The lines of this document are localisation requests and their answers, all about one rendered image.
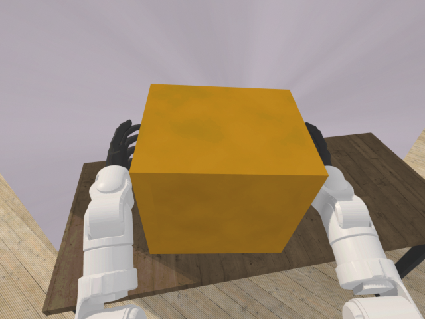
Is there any robot right upper arm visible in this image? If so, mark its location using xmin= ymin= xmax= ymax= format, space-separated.
xmin=342 ymin=296 xmax=421 ymax=319

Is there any right robot forearm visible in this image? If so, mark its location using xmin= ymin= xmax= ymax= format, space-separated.
xmin=311 ymin=166 xmax=423 ymax=319

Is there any table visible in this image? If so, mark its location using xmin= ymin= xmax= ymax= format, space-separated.
xmin=42 ymin=132 xmax=425 ymax=316

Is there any robot left upper arm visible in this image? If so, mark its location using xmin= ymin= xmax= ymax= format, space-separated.
xmin=81 ymin=304 xmax=147 ymax=319

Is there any left robot hand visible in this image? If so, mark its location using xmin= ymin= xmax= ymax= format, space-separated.
xmin=105 ymin=120 xmax=141 ymax=171

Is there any left robot forearm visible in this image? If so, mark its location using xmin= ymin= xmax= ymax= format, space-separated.
xmin=75 ymin=165 xmax=138 ymax=319

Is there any carton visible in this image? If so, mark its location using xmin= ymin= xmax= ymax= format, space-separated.
xmin=129 ymin=84 xmax=329 ymax=254

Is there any right robot hand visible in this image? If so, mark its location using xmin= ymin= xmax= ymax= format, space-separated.
xmin=305 ymin=122 xmax=332 ymax=166

